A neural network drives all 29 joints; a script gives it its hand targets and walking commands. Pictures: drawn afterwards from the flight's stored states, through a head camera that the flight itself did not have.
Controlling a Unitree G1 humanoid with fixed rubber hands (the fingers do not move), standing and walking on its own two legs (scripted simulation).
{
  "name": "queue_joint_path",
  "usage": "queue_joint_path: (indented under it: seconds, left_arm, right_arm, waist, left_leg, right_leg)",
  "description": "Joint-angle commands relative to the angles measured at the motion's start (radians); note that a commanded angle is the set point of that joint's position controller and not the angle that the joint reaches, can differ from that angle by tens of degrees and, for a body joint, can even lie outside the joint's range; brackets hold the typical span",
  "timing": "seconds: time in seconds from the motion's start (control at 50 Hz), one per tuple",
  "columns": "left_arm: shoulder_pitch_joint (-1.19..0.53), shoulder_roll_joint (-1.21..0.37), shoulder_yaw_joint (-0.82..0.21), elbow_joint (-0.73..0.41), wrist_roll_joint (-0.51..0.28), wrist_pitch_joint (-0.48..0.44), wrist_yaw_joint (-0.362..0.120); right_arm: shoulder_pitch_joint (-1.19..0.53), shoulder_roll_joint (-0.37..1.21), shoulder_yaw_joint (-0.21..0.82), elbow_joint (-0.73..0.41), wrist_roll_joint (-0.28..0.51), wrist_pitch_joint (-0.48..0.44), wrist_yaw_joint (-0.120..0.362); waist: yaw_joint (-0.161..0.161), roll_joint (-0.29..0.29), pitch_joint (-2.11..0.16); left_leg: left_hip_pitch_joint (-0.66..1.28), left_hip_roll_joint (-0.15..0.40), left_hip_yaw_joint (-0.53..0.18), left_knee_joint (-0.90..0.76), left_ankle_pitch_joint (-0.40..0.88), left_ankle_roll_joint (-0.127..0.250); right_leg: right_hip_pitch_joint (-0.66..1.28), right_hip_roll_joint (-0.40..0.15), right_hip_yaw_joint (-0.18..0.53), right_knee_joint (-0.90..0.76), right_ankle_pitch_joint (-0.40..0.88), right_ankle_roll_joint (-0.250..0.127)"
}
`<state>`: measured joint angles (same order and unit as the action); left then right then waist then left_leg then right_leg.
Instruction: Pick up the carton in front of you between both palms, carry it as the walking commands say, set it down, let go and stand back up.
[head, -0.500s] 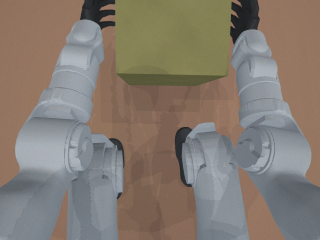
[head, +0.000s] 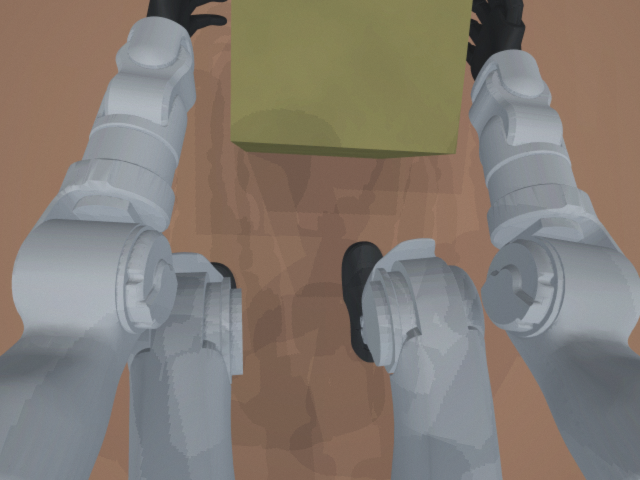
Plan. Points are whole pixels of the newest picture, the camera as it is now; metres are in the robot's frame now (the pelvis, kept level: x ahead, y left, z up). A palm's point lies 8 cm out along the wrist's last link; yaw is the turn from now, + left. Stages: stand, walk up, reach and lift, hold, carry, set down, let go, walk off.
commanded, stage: set down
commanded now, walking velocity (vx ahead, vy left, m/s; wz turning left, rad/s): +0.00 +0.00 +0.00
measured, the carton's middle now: (331, 66) +0.52 -0.06 -0.25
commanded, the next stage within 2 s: let go in 1.24 s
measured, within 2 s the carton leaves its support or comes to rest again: neither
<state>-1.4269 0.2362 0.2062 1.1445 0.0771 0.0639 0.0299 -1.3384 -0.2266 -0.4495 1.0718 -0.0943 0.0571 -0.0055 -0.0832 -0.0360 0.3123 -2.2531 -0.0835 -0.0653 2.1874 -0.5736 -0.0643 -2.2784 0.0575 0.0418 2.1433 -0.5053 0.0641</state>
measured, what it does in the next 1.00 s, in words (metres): rises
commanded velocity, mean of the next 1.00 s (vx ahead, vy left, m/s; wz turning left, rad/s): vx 0.00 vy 0.00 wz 0.00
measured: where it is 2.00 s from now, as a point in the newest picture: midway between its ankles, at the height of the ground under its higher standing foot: (292, 333)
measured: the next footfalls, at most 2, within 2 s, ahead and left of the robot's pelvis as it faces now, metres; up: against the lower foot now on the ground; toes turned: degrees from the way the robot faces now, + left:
none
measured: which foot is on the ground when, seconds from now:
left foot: down 0.00-1.00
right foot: down 0.00-1.00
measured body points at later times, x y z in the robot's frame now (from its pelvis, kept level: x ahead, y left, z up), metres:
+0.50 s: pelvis +0.02 -0.01 +0.03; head +0.36 -0.01 +0.32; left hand +0.57 +0.13 -0.12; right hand +0.52 -0.25 -0.10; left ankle +0.11 +0.13 -0.34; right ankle +0.13 -0.13 -0.34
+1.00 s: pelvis +0.04 +0.00 +0.16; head +0.35 +0.01 +0.49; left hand +0.57 +0.15 +0.04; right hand +0.52 -0.24 +0.05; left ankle +0.11 +0.13 -0.34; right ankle +0.13 -0.13 -0.34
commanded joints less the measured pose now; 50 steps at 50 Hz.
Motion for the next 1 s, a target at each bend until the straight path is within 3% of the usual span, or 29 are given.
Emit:
queue_joint_path:
  seconds: [0.0, 0.04, 0.06, 0.1, 0.12, 0.16, 0.18, 0.2, 0.22, 0.24, 0.28, 0.32, 0.34, 0.4, 0.42, 0.46, 0.5, 0.52, 0.56, 0.62, 0.64, 0.7, 0.74, 0.78, 0.84, 0.9, 0.92, 0.94, 0.98]
  left_arm:
    - [-0.203, 0.235, -0.146, -0.09, -0.162, -0.059, 0.075]
    - [-0.224, 0.174, -0.175, -0.073, -0.218, -0.055, 0.07]
    - [-0.239, 0.168, -0.217, -0.109, -0.27, -0.063, 0.056]
    - [-0.22, 0.181, -0.175, -0.111, -0.259, -0.049, 0.058]
    - [-0.237, 0.188, -0.199, -0.182, -0.274, -0.059, 0.053]
    - [-0.22, 0.25, -0.171, -0.252, -0.253, -0.062, 0.051]
    - [-0.183, 0.144, -0.243, -0.13, -0.324, -0.043, 0.045]
    - [-0.198, 0.179, -0.232, -0.203, -0.329, -0.04, 0.041]
    - [-0.189, 0.234, -0.136, -0.337, -0.269, -0.038, 0.052]
    - [-0.107, 0.237, -0.162, -0.255, -0.261, -0.032, 0.058]
    - [-0.045, 0.191, -0.199, -0.391, -0.276, -0.023, 0.056]
    - [-0.06, 0.213, -0.112, -0.35, -0.244, 0.003, 0.057]
    - [-0.045, 0.189, -0.132, -0.446, -0.213, 0.009, 0.065]
    - [0.028, 0.19, -0.076, -0.373, -0.152, 0.039, 0.071]
    - [0.061, 0.187, -0.06, -0.388, -0.145, 0.03, 0.065]
    - [0.048, 0.161, -0.038, -0.458, -0.132, 0.028, 0.061]
    - [0.049, 0.187, 0.006, -0.317, -0.118, 0.029, 0.052]
    - [0.045, 0.188, -0.004, -0.365, -0.104, 0.034, 0.061]
    - [0.024, 0.145, -0.01, -0.299, -0.09, 0.039, 0.048]
    - [0.001, 0.117, 0.007, -0.311, -0.115, 0.044, 0.04]
    - [0.012, 0.146, -0.01, -0.269, -0.091, 0.051, 0.033]
    - [0.011, 0.168, -0.024, -0.311, -0.107, 0.066, 0.031]
    - [0.086, 0.13, 0.01, -0.385, -0.102, 0.055, 0.025]
    - [0.072, 0.138, -0.011, -0.295, -0.085, 0.077, 0.03]
    - [0.065, 0.122, 0.035, -0.464, -0.086, 0.051, 0.029]
    - [0.129, 0.133, 0.026, -0.443, -0.071, 0.067, 0.045]
    - [0.084, 0.104, -0.045, -0.502, -0.084, 0.071, 0.04]
    - [0.103, 0.129, -0.011, -0.556, -0.064, 0.071, 0.045]
    - [0.134, 0.124, -0.025, -0.585, -0.066, 0.081, 0.042]
  right_arm:
    - [-0.159, -0.216, 0.143, 0.012, 0.222, -0.085, -0.078]
    - [-0.242, -0.279, 0.14, -0.025, 0.25, -0.093, -0.083]
    - [-0.203, -0.241, 0.166, 0.028, 0.248, -0.094, -0.079]
    - [-0.221, -0.276, 0.146, -0.025, 0.274, -0.104, -0.082]
    - [-0.196, -0.298, 0.141, -0.025, 0.252, -0.103, -0.087]
    - [-0.183, -0.242, 0.218, -0.087, 0.341, -0.099, -0.086]
    - [-0.174, -0.217, 0.249, -0.061, 0.33, -0.096, -0.072]
    - [-0.174, -0.262, 0.225, -0.131, 0.303, -0.1, -0.079]
    - [-0.158, -0.29, 0.191, -0.233, 0.296, -0.096, -0.086]
    - [-0.104, -0.223, 0.246, -0.202, 0.34, -0.079, -0.079]
    - [-0.001, -0.263, 0.167, -0.261, 0.277, -0.079, -0.085]
    - [-0.024, -0.223, 0.217, -0.365, 0.319, -0.052, -0.077]
    - [0.073, -0.235, 0.174, -0.329, 0.268, -0.039, -0.077]
    - [0.063, -0.207, 0.198, -0.337, 0.264, -0.003, -0.077]
    - [0.115, -0.206, 0.133, -0.333, 0.226, -0.007, -0.071]
    - [0.099, -0.16, 0.164, -0.375, 0.241, -0.004, -0.065]
    - [0.097, -0.11, 0.206, -0.363, 0.235, 0.006, -0.067]
    - [0.084, -0.148, 0.165, -0.392, 0.233, 0.007, -0.068]
    - [0.069, -0.097, 0.194, -0.322, 0.265, 0.033, -0.061]
    - [0.027, -0.131, 0.183, -0.345, 0.22, 0.043, -0.072]
    - [0.053, -0.094, 0.209, -0.343, 0.249, 0.051, -0.071]
    - [0.11, -0.138, 0.121, -0.366, 0.183, 0.058, -0.084]
    - [0.142, -0.157, 0.091, -0.402, 0.128, 0.049, -0.091]
    - [0.165, -0.131, 0.076, -0.328, 0.129, 0.05, -0.071]
    - [0.145, -0.144, 0.108, -0.443, 0.148, 0.039, -0.056]
    - [0.179, -0.187, 0.099, -0.503, 0.17, 0.044, -0.043]
    - [0.215, -0.14, 0.117, -0.461, 0.175, 0.044, -0.023]
    - [0.166, -0.156, 0.11, -0.574, 0.181, 0.045, -0.022]
    - [0.273, -0.117, 0.095, -0.505, 0.186, 0.059, -0.016]
  waist:
    - [-0.018, 0.071, -1.009]
    - [-0.028, 0.148, -1.013]
    - [-0.09, 0.085, -1.055]
    - [-0.024, 0.144, -1.048]
    - [-0.079, 0.132, -1.059]
    - [-0.006, 0.184, -1.228]
    - [-0.086, 0.099, -1.162]
    - [-0.098, 0.096, -1.197]
    - [-0.061, 0.122, -1.384]
    - [-0.02, 0.118, -1.404]
    - [-0.107, 0.128, -1.537]
    - [-0.072, 0.067, -1.526]
    - [-0.081, 0.132, -1.565]
    - [-0.008, 0.112, -1.435]
    - [-0.062, 0.116, -1.385]
    - [-0.01, 0.066, -1.373]
    - [0.005, 0.028, -1.233]
    - [-0.017, 0.043, -1.249]
    - [0.033, 0.061, -1.214]
    - [-0.005, 0.04, -1.268]
    - [0.029, 0.066, -1.251]
    - [-0.058, 0.075, -1.274]
    - [-0.033, 0.105, -1.435]
    - [-0.087, 0.084, -1.266]
    - [-0.013, 0.106, -1.429]
    - [-0.007, 0.158, -1.54]
    - [-0.08, 0.167, -1.542]
    - [-0.011, 0.182, -1.652]
    - [-0.044, 0.152, -1.614]
  left_leg:
    - [0.433, 0.045, 0.062, -0.19, 0.152, 0.02]
    - [0.426, 0.039, 0.068, -0.159, 0.169, 0.004]
    - [0.469, 0.035, 0.056, -0.195, 0.199, 0.008]
    - [0.479, 0.043, 0.058, -0.159, 0.228, 0.002]
    - [0.453, 0.039, 0.066, -0.177, 0.214, 0.002]
    - [0.593, 0.043, 0.097, -0.138, 0.333, -0.009]
    - [0.563, 0.036, 0.073, -0.183, 0.281, 0.01]
    - [0.567, 0.036, 0.079, -0.149, 0.278, 0.002]
    - [0.629, 0.032, 0.108, -0.133, 0.352, -0.002]
    - [0.64, 0.045, 0.113, -0.148, 0.396, 0.005]
    - [0.667, 0.027, 0.116, -0.194, 0.37, -0.008]
    - [0.68, 0.021, 0.124, -0.196, 0.348, 0.016]
    - [0.637, 0.014, 0.143, -0.24, 0.339, 0.006]
    - [0.645, 0.004, 0.166, -0.289, 0.272, 0.015]
    - [0.61, 0.004, 0.166, -0.306, 0.246, 0.009]
    - [0.54, 0.001, 0.166, -0.344, 0.231, 0.025]
    - [0.438, 0.009, 0.171, -0.354, 0.159, 0.033]
    - [0.466, 0.002, 0.152, -0.416, 0.137, 0.035]
    - [0.477, -0.006, 0.181, -0.452, 0.074, 0.036]
    - [0.539, -0.019, 0.167, -0.514, 0.085, 0.029]
    - [0.561, 0.0, 0.163, -0.526, 0.075, 0.047]
    - [0.628, 0.0, 0.157, -0.6, 0.031, 0.033]
    - [0.759, -0.031, 0.168, -0.61, 0.151, 0.021]
    - [0.769, -0.005, 0.147, -0.681, 0.131, 0.022]
    - [0.853, -0.019, 0.147, -0.667, 0.302, 0.002]
    - [1.014, -0.02, 0.133, -0.719, 0.384, 0.004]
    - [1.029, -0.015, 0.12, -0.764, 0.373, 0.0]
    - [1.096, -0.021, 0.143, -0.738, 0.436, 0.006]
    - [1.091, -0.021, 0.135, -0.777, 0.505, 0.01]
  right_leg:
    - [0.473, -0.031, -0.103, -0.115, 0.226, 0.006]
    - [0.455, -0.053, -0.081, -0.112, 0.211, -0.014]
    - [0.508, -0.042, -0.113, -0.137, 0.264, -0.01]
    - [0.445, -0.044, -0.083, -0.128, 0.238, -0.02]
    - [0.504, -0.072, -0.11, -0.129, 0.277, -0.014]
    - [0.613, -0.04, -0.093, -0.139, 0.358, -0.019]
    - [0.608, -0.058, -0.122, -0.148, 0.336, -0.019]
    - [0.608, -0.068, -0.124, -0.137, 0.343, -0.007]
    - [0.691, -0.053, -0.105, -0.149, 0.428, -0.016]
    - [0.718, -0.052, -0.111, -0.13, 0.494, -0.003]
    - [0.836, -0.033, -0.139, -0.134, 0.514, -0.002]
    - [0.85, -0.028, -0.121, -0.183, 0.489, 0.0]
    - [0.882, -0.04, -0.124, -0.18, 0.53, -0.001]
    - [0.754, -0.021, -0.134, -0.274, 0.353, 0.002]
    - [0.752, -0.009, -0.153, -0.28, 0.371, 0.012]
    - [0.766, -0.016, -0.14, -0.299, 0.362, 0.007]
    - [0.811, -0.001, -0.109, -0.361, 0.325, 0.011]
    - [0.786, 0.004, -0.129, -0.353, 0.307, 0.012]
    - [0.774, 0.001, -0.121, -0.424, 0.202, 0.023]
    - [0.8, 0.013, -0.135, -0.5, 0.178, 0.015]
    - [0.769, 0.01, -0.129, -0.504, 0.178, 0.025]
    - [0.829, 0.002, -0.163, -0.566, 0.159, 0.019]
    - [0.899, 0.019, -0.157, -0.598, 0.206, 0.0]
    - [0.749, 0.005, -0.193, -0.637, 0.201, 0.015]
    - [0.852, 0.008, -0.168, -0.659, 0.345, -0.001]
    - [0.924, 0.021, -0.171, -0.686, 0.412, 0.001]
    - [0.932, 0.038, -0.19, -0.711, 0.428, -0.011]
    - [0.988, 0.034, -0.163, -0.716, 0.473, -0.012]
    - [0.995, 0.035, -0.18, -0.742, 0.529, -0.002]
